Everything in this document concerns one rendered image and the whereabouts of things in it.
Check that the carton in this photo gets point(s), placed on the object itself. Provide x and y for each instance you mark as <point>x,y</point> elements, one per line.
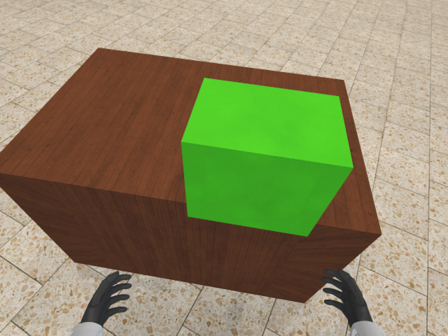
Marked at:
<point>263,157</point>

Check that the robot right forearm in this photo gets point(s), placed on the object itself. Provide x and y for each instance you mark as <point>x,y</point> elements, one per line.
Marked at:
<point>366,328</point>

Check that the pedestal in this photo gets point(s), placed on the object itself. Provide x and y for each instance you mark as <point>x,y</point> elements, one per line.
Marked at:
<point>100,170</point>

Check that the robot right hand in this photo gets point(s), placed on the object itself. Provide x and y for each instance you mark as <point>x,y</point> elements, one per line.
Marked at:
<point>354,306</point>

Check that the robot left forearm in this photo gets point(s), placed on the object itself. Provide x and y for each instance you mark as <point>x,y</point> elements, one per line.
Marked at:
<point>87,329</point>

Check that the robot left hand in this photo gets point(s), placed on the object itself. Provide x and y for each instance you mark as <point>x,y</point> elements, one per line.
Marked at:
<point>98,310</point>

